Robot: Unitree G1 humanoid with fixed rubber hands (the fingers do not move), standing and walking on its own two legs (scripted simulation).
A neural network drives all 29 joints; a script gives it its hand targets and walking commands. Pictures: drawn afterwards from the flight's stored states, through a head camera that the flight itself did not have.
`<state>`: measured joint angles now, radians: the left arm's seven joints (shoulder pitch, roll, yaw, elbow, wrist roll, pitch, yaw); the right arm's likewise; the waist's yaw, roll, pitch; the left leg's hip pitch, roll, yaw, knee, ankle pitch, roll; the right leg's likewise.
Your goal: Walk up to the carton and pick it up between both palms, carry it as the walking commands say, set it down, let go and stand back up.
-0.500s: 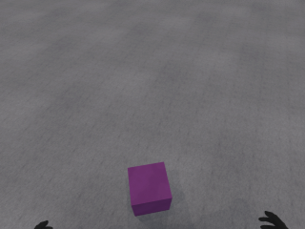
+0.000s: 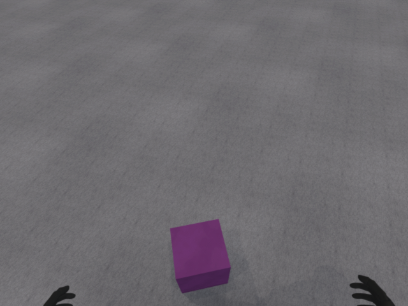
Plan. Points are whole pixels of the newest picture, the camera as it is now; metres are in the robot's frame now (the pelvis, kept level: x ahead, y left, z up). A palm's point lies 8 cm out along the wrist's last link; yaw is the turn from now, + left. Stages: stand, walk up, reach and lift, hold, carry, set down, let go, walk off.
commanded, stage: walk up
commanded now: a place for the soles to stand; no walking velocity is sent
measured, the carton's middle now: (200, 256) +0.41 +0.05 -0.64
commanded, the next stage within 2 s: reach and lift in 0.18 s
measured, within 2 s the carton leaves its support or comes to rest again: neither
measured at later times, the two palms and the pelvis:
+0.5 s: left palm (63, 304) +0.16 +0.30 -0.08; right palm (342, 272) +0.20 -0.28 -0.10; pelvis +0.00 -0.03 -0.01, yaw +7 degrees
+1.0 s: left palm (94, 260) +0.26 +0.28 -0.13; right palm (304, 241) +0.29 -0.23 -0.14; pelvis -0.03 -0.01 -0.06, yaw +6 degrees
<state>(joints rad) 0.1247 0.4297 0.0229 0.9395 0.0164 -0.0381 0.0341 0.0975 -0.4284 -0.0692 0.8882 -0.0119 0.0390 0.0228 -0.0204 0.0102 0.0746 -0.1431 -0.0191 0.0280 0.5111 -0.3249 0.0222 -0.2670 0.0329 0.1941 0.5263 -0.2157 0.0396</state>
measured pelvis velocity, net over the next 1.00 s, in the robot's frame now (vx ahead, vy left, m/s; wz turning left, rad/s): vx -0.03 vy -0.01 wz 0.11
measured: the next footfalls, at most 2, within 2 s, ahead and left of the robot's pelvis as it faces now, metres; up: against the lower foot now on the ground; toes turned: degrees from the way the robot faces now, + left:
none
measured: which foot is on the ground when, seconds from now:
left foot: down 0.00-1.00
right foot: down 0.00-1.00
